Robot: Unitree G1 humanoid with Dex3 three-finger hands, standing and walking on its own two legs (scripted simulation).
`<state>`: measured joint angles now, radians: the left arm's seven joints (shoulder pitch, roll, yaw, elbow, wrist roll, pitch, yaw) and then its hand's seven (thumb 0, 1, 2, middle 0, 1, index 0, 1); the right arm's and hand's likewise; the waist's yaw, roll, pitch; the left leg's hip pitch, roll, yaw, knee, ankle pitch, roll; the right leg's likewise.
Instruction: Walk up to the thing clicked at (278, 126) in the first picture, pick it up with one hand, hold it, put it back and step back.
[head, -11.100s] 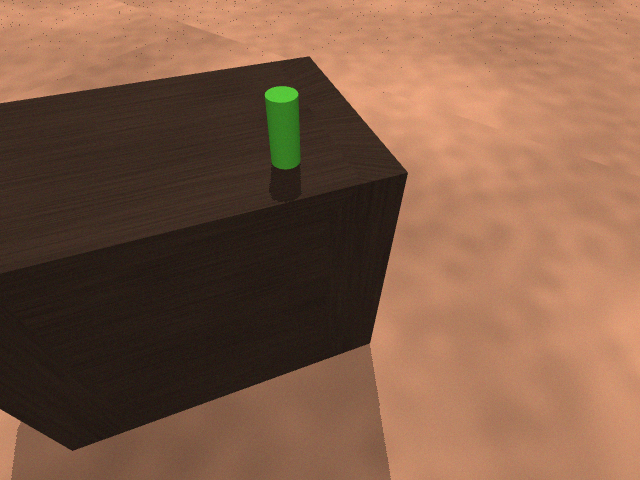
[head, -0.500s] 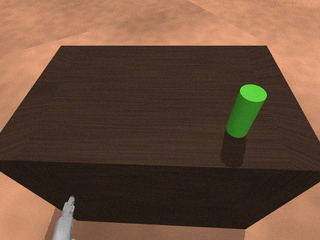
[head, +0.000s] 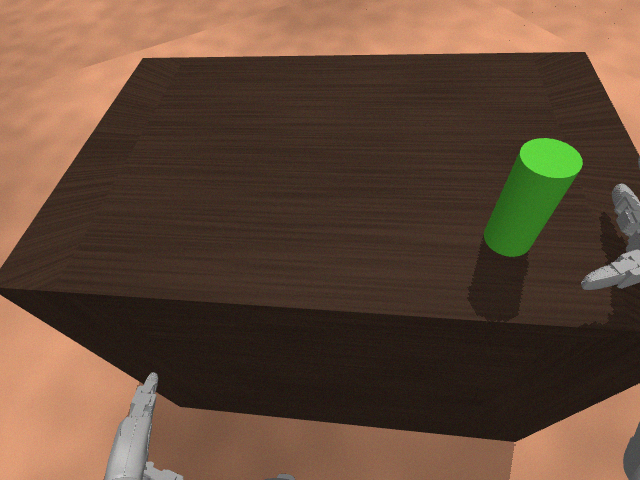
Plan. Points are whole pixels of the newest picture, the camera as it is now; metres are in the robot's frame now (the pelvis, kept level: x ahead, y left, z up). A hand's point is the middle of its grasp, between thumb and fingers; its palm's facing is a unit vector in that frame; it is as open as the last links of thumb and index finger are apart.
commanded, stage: close in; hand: right
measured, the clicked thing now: (526, 202) +0.45 -0.20 +0.08
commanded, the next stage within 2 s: rest palm in 0.48 s
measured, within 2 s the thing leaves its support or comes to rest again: leaves its support in 1.86 s
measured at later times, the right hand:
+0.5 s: hand (548, 220) +0.43 -0.22 +0.08, palm faces +0.16 +0.99 +0.03, open 17.6 cm
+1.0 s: hand (525, 204) +0.45 -0.20 +0.08, palm faces +0.17 +0.99 +0.01, open 16.8 cm
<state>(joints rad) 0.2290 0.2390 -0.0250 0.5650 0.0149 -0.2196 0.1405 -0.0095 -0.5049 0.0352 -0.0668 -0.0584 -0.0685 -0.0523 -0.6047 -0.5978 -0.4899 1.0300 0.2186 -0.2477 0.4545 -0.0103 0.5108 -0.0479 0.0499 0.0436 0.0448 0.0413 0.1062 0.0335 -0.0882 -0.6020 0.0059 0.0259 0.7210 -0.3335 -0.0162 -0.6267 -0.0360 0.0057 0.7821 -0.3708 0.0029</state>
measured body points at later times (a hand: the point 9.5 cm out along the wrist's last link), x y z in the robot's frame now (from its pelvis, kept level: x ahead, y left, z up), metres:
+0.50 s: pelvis -0.01 +0.00 -0.01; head +0.05 -0.01 +0.43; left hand +0.14 +0.27 -0.06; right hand +0.41 -0.28 +0.08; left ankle +0.01 +0.13 -0.71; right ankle +0.00 -0.12 -0.71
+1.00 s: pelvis -0.02 +0.01 -0.02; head +0.05 +0.00 +0.43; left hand +0.13 +0.27 -0.06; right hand +0.44 -0.25 +0.08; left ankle +0.01 +0.13 -0.71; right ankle +0.00 -0.12 -0.71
